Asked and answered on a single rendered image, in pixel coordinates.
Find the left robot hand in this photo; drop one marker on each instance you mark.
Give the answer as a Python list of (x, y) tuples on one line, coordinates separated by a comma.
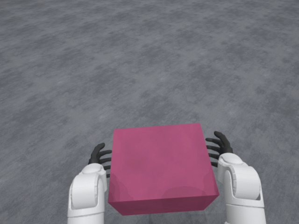
[(95, 156)]

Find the robot right forearm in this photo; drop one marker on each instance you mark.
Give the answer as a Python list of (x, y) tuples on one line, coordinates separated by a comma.
[(242, 191)]

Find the right robot hand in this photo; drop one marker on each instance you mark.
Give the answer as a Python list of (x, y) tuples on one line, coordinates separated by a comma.
[(224, 146)]

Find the carton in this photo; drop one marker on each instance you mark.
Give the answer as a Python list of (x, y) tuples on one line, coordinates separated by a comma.
[(160, 169)]

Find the robot left forearm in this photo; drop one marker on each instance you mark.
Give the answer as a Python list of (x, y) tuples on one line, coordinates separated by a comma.
[(86, 202)]

